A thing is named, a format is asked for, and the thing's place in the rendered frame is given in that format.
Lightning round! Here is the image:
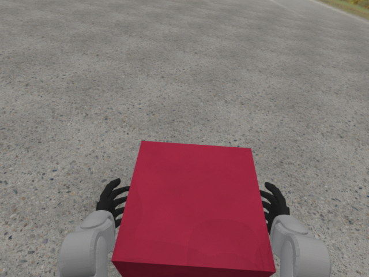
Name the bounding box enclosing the robot right hand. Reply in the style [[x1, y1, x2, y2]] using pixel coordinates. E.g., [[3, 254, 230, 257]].
[[259, 182, 290, 235]]

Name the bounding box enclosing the left robot forearm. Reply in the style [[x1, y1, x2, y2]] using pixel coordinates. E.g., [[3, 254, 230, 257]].
[[57, 210, 116, 277]]

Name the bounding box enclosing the right robot forearm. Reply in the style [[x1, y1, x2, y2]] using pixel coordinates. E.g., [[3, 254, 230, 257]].
[[270, 215, 332, 277]]

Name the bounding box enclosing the robot left hand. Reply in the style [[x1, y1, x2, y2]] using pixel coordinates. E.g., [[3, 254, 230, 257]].
[[96, 178, 130, 228]]

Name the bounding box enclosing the carton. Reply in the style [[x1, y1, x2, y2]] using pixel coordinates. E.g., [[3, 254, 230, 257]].
[[111, 141, 276, 277]]

